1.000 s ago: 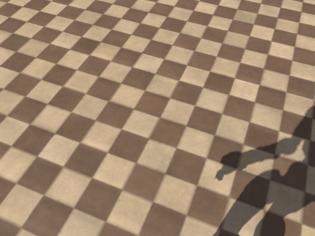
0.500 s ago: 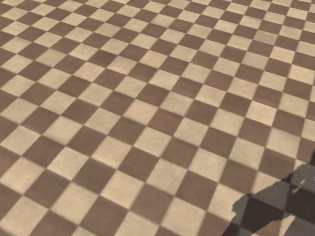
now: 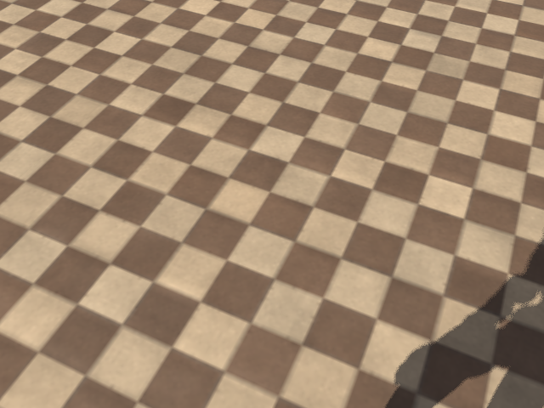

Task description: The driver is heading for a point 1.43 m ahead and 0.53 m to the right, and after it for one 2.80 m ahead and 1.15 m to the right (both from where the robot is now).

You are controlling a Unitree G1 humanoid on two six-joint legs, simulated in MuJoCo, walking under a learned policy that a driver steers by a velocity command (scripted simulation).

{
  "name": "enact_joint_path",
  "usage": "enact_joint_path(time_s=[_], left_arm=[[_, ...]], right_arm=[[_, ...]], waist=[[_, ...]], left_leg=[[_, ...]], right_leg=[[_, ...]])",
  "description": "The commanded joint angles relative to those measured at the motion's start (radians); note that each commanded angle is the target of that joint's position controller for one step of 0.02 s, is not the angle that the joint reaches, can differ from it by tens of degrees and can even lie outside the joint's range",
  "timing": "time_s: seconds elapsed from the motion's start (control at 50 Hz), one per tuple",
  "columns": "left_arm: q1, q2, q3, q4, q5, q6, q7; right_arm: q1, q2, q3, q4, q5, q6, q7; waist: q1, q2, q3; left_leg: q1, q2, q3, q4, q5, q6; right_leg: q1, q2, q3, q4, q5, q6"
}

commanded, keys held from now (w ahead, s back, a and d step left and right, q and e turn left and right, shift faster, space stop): no key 0.52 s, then w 0.48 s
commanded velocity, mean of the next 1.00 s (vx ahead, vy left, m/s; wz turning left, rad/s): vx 0.14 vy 0.00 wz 0.00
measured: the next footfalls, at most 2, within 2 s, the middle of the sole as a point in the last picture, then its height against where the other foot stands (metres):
right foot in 1.30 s outside the picture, level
left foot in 1.86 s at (258, 308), level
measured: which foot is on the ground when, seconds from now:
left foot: down 0.00-1.00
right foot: down 0.00-0.84, up 0.86-1.00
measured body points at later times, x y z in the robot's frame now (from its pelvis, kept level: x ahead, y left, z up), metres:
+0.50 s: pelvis -0.02 -0.01 +0.00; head -0.01 -0.01 +0.45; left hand -0.06 +0.21 -0.16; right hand -0.03 -0.23 -0.16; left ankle +0.01 +0.08 -0.74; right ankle -0.08 -0.12 -0.74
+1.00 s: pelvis +0.11 +0.03 +0.00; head +0.12 +0.05 +0.45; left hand +0.12 +0.27 -0.16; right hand +0.06 -0.20 -0.14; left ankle +0.06 +0.10 -0.74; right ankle +0.06 -0.09 -0.66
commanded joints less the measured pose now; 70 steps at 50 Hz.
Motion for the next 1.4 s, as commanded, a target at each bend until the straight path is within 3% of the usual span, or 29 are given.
enact_joint_path(time_s=[0.02,0.52,0.54,0.6,0.64,0.66,0.68,0.72,0.76,0.8,0.82,0.84,0.86,0.88,0.9,0.92,0.98,1.04,1.12,1.18,1.24,1.28,1.3,1.32,1.34,1.36,1.38,1.4], left_arm=[[0.078,0.077,0.009,0.005,0.001,-0.005,0.004],[0.167,0.005,0.000,0.047,0.002,-0.024,0.007],[0.181,0.000,-0.001,0.051,0.004,-0.025,0.006],[0.197,0.036,0.019,0.037,0.010,-0.017,0.001],[0.250,0.056,0.030,0.035,0.006,-0.018,-0.001],[0.281,0.078,0.041,0.044,0.005,-0.021,0.001],[0.273,0.093,0.051,0.044,0.007,-0.027,0.002],[0.265,0.100,0.062,0.035,0.017,-0.042,-0.004],[0.242,0.094,0.066,0.027,0.017,-0.057,-0.009],[0.181,0.095,0.069,0.008,0.006,-0.065,-0.012],[0.159,0.084,0.066,-0.005,0.008,-0.073,-0.017],[0.127,0.032,0.050,-0.040,0.002,-0.087,-0.030],[0.142,0.008,0.048,-0.075,0.009,-0.093,-0.039],[0.087,0.056,0.061,-0.085,0.032,-0.089,-0.043],[0.050,0.029,0.056,-0.095,0.028,-0.093,-0.053],[0.042,0.011,0.054,-0.095,0.019,-0.101,-0.061],[0.059,0.020,0.065,-0.092,0.025,-0.082,-0.074],[-0.030,0.021,0.070,-0.127,0.022,-0.063,-0.078],[-0.243,0.003,0.057,-0.211,0.013,-0.060,-0.081],[-0.315,0.007,0.052,-0.244,0.004,-0.060,-0.079],[-0.239,0.045,0.068,-0.235,0.004,-0.068,-0.065],[-0.007,0.079,0.092,-0.157,0.005,-0.081,-0.054],[0.123,0.106,0.108,-0.112,0.015,-0.086,-0.047],[0.254,0.191,0.131,-0.093,0.032,-0.086,-0.043],[0.212,0.216,0.137,-0.099,0.017,-0.069,-0.054],[0.074,0.192,0.131,-0.121,-0.004,-0.067,-0.064],[0.001,0.129,0.115,-0.141,-0.009,-0.071,-0.067],[-0.018,0.088,0.103,-0.134,-0.002,-0.077,-0.067]], right_arm=[[0.037,-0.095,-0.014,-0.005,0.000,-0.004,-0.002],[0.101,-0.032,-0.007,0.049,-0.001,-0.002,0.002],[0.109,-0.027,-0.006,0.051,-0.001,-0.001,0.002],[0.102,-0.051,-0.021,0.031,-0.006,0.006,0.008],[0.048,-0.021,-0.018,-0.010,-0.013,0.000,0.019],[0.012,0.009,-0.012,-0.036,-0.020,-0.011,0.027],[-0.015,0.007,-0.012,-0.060,-0.033,-0.024,0.033],[-0.036,-0.025,-0.024,-0.096,-0.032,-0.047,0.044],[-0.031,-0.030,-0.030,-0.121,-0.019,-0.068,0.053],[0.109,-0.011,-0.038,-0.085,-0.003,-0.080,0.058],[0.247,-0.029,-0.053,-0.036,0.000,-0.084,0.053],[0.390,-0.116,-0.080,-0.011,-0.013,-0.091,0.039],[0.518,-0.198,-0.099,0.026,-0.009,-0.080,0.040],[0.418,-0.133,-0.080,0.006,-0.013,-0.069,0.037],[0.305,-0.109,-0.071,-0.037,-0.017,-0.073,0.040],[0.237,-0.098,-0.065,-0.060,-0.018,-0.080,0.041],[0.240,-0.049,-0.040,-0.052,-0.013,-0.104,0.032],[0.316,-0.055,-0.030,-0.024,-0.010,-0.114,0.026],[0.327,-0.048,-0.017,-0.025,-0.011,-0.116,0.024],[0.345,-0.068,-0.018,-0.017,-0.010,-0.120,0.019],[0.308,-0.098,-0.026,-0.019,-0.013,-0.125,0.015],[0.284,-0.121,-0.036,-0.023,-0.019,-0.116,0.011],[0.283,-0.124,-0.039,-0.025,-0.016,-0.112,0.013],[0.305,-0.080,-0.032,-0.050,-0.017,-0.111,0.017],[0.382,-0.022,-0.034,-0.065,0.009,-0.113,0.040],[0.281,-0.075,-0.041,-0.099,-0.014,-0.114,0.041],[0.162,-0.096,-0.047,-0.137,-0.019,-0.122,0.047],[0.131,-0.083,-0.047,-0.149,-0.017,-0.128,0.047]], waist=[[0.002,0.015,0.013],[-0.006,0.009,0.047],[-0.005,0.011,0.028],[0.007,-0.023,0.078],[0.042,-0.084,0.152],[0.057,-0.140,0.175],[0.057,-0.151,0.204],[0.050,-0.114,0.197],[0.026,-0.108,0.194],[-0.053,-0.086,0.153],[-0.110,-0.029,0.103],[-0.170,0.182,0.036],[-0.169,0.358,-0.031],[-0.106,0.173,0.048],[-0.069,0.077,0.103],[-0.038,0.038,0.107],[0.004,0.068,0.065],[0.002,0.082,0.063],[-0.023,0.099,0.104],[-0.032,0.118,0.108],[0.025,0.119,0.049],[0.118,0.110,-0.077],[0.170,0.089,-0.136],[0.193,-0.031,-0.232],[0.105,-0.227,-0.293],[0.066,-0.087,-0.165],[0.059,-0.003,-0.064],[0.021,0.068,-0.005]], left_leg=[[0.078,0.145,-0.146,-0.053,0.231,0.016],[0.025,0.139,-0.137,-0.058,0.095,0.000],[0.028,0.131,-0.134,-0.062,0.017,0.001],[-0.082,0.075,-0.103,0.014,-0.334,0.031],[-0.249,0.034,-0.059,0.138,-0.380,0.030],[-0.315,0.013,0.009,0.246,-0.282,0.016],[-0.363,0.050,0.037,0.325,-0.212,0.011],[-0.427,0.089,0.025,0.380,-0.236,0.012],[-0.363,0.096,0.038,0.290,-0.237,0.016],[-0.061,0.039,0.092,0.120,-0.130,0.020],[0.164,0.016,0.066,0.065,-0.104,0.025],[0.333,0.216,-0.251,-0.103,-0.291,0.074],[0.401,0.426,-0.647,-0.242,-0.406,0.167],[0.292,0.438,-0.636,-0.235,-0.428,0.175],[0.197,0.413,-0.538,-0.235,-0.362,0.167],[0.141,0.370,-0.437,-0.254,-0.251,0.152],[0.141,0.290,-0.248,-0.261,0.050,0.123],[0.187,0.272,-0.152,-0.245,0.308,0.123],[0.135,0.238,-0.075,-0.260,0.436,0.119],[0.145,0.251,-0.053,-0.259,0.532,0.115],[0.228,0.275,-0.012,-0.134,0.843,0.100],[0.252,0.265,0.034,0.154,0.954,0.077],[0.147,0.237,0.060,0.361,0.804,0.064],[-0.035,0.166,0.103,0.704,0.373,0.050],[-0.382,-0.030,0.032,1.033,-0.298,0.015],[-0.500,0.058,-0.055,1.053,-0.213,0.037],[-0.510,0.102,-0.056,1.001,-0.117,0.038],[-0.459,0.134,-0.058,0.918,-0.073,0.030]], right_leg=[[-0.132,-0.073,0.049,-0.055,0.168,-0.037],[-0.199,-0.071,0.068,-0.063,0.114,-0.052],[-0.194,-0.063,0.067,-0.073,0.037,-0.055],[-0.240,-0.050,0.106,-0.073,-0.322,-0.105],[-0.218,-0.127,0.242,-0.151,-0.493,-0.164],[-0.177,-0.203,0.341,-0.221,-0.521,-0.201],[-0.166,-0.270,0.397,-0.251,-0.482,-0.232],[-0.116,-0.291,0.398,-0.250,-0.365,-0.251],[-0.119,-0.260,0.321,-0.202,-0.222,-0.230],[-0.262,-0.188,0.205,-0.105,-0.097,-0.186],[-0.370,-0.136,0.138,0.027,0.030,-0.161],[-0.512,-0.017,-0.006,0.349,0.060,-0.108],[-0.671,0.082,-0.083,0.654,-0.206,-0.081],[-0.715,0.010,-0.006,0.798,-0.177,-0.100],[-0.719,-0.032,0.014,0.824,-0.067,-0.109],[-0.683,-0.058,0.017,0.797,0.018,-0.107],[-0.632,-0.065,-0.026,0.733,0.088,-0.079],[-0.699,-0.053,-0.070,0.675,0.129,-0.058],[-0.666,-0.024,-0.126,0.429,0.226,-0.048],[-0.566,0.006,-0.158,0.273,0.271,-0.072],[-0.433,0.052,-0.167,0.218,0.233,-0.131],[-0.211,0.103,-0.171,0.164,0.204,-0.172],[-0.028,0.067,-0.127,0.122,0.187,-0.196],[0.150,-0.173,0.181,0.107,0.059,-0.258],[0.307,-0.360,0.751,-0.103,-0.044,-0.423],[0.203,-0.321,0.698,-0.159,-0.156,-0.400],[0.067,-0.297,0.555,-0.172,-0.105,-0.369],[-0.055,-0.257,0.462,-0.194,0.038,-0.335]])
Velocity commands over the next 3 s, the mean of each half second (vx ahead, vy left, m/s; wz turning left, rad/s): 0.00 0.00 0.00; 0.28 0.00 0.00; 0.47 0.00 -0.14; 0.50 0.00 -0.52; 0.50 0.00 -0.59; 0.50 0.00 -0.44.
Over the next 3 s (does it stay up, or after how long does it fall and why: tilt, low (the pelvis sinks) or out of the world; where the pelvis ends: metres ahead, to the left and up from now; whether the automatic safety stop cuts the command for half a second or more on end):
stays up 1.09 -0.33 -0.02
